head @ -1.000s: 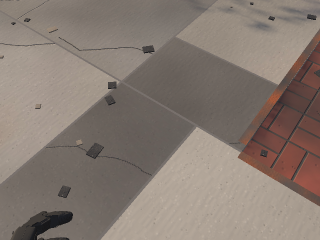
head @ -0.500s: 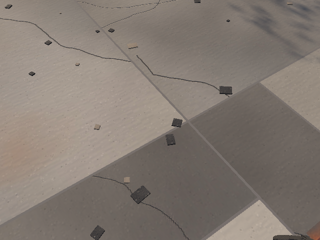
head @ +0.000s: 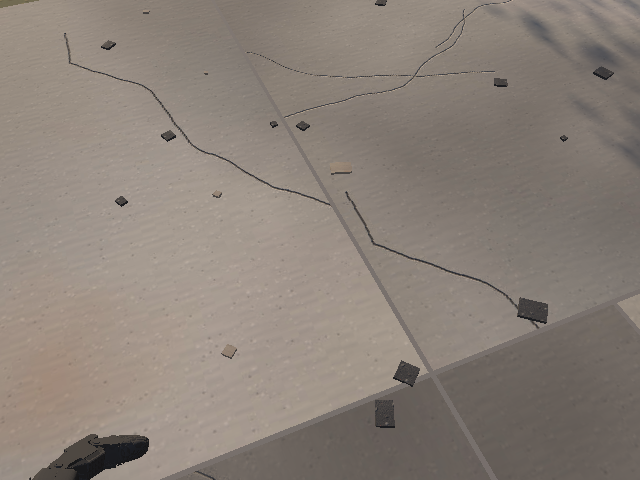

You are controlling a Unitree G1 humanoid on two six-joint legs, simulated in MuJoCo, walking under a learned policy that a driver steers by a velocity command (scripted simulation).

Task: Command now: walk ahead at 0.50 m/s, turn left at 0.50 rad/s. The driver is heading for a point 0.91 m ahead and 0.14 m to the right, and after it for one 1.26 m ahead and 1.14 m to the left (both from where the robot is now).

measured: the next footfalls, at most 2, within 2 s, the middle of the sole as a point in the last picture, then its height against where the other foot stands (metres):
left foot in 0.44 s outside the picture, level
right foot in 0.94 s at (401, 418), level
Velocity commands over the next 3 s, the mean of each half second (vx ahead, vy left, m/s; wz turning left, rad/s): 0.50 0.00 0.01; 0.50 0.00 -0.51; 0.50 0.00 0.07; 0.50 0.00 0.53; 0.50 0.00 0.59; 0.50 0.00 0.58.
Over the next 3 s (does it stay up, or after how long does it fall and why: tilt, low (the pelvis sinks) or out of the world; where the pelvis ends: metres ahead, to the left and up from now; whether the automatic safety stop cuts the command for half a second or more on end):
stays up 1.58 -0.05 0.00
